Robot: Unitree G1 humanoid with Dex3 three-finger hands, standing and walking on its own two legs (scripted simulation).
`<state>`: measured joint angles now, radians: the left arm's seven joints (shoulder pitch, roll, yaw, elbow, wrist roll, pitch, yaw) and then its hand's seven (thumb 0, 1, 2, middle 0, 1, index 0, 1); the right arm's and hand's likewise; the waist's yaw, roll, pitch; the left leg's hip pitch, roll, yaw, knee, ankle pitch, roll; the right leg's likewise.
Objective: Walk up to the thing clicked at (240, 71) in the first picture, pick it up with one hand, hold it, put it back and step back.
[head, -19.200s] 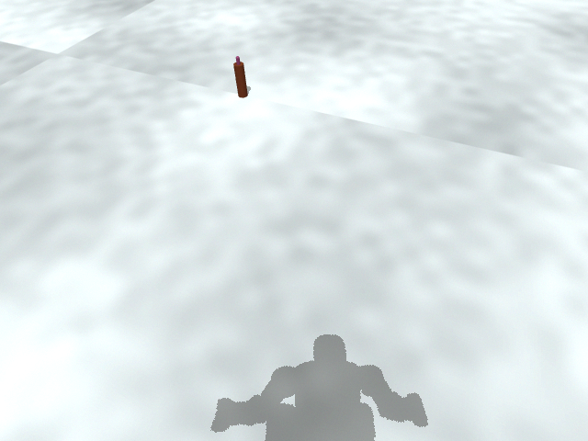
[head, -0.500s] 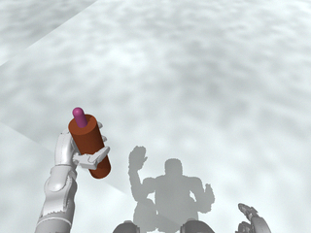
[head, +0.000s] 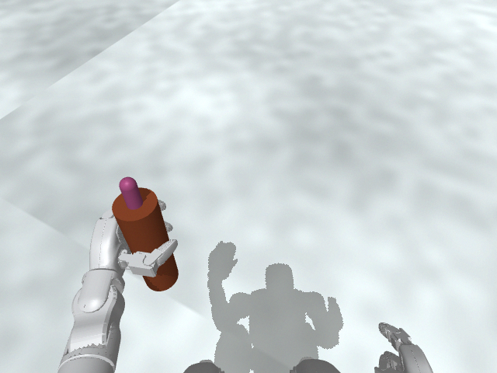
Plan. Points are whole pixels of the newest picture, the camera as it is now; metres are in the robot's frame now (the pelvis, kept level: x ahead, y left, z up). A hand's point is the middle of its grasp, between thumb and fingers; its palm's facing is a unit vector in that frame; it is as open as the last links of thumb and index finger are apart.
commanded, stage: hold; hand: left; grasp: from the side
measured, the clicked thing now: (147, 236) +0.32 +0.17 +0.03
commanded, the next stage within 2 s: crouch in 1.96 s
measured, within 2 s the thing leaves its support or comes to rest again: neither
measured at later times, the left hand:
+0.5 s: hand (147, 239) +0.31 +0.17 +0.04, palm faces +0.03 -1.00 -0.02, open 8.8 cm
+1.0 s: hand (147, 240) +0.31 +0.17 +0.04, palm faces +0.02 -1.00 -0.02, open 8.8 cm
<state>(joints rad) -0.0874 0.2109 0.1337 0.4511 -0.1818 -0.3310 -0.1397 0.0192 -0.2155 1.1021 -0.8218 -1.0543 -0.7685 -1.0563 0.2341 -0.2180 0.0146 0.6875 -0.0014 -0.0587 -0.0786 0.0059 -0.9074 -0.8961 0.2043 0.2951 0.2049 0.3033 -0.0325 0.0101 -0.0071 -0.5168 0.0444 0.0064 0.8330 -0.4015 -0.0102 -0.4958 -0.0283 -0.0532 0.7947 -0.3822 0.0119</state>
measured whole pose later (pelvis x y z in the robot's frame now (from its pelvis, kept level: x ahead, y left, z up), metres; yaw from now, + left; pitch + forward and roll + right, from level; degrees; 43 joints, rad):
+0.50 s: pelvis -0.01 +0.00 +0.00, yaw +0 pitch +4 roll -1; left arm -0.10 0.21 0.13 0.46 -0.18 -0.34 -0.12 0.02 -0.21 1.10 -0.82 -1.06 -0.77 -1.06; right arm 0.25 -0.22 0.01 0.71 0.00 -0.08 -0.07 0.01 -0.91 -0.90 0.20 0.30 0.20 0.30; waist -0.03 0.01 0.00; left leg -0.50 0.04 0.01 0.82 -0.39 -0.01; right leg -0.48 -0.03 -0.05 0.78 -0.37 0.01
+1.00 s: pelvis -0.01 +0.00 +0.00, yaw +0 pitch +4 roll -1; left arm -0.09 0.21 0.13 0.46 -0.18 -0.34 -0.13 0.02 -0.21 1.10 -0.82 -1.06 -0.77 -1.06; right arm 0.24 -0.22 0.01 0.71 0.00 -0.09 -0.06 0.01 -0.91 -0.90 0.20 0.30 0.20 0.30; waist -0.03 0.01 0.00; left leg -0.50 0.04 0.00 0.81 -0.38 -0.01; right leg -0.48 -0.03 -0.05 0.77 -0.36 0.01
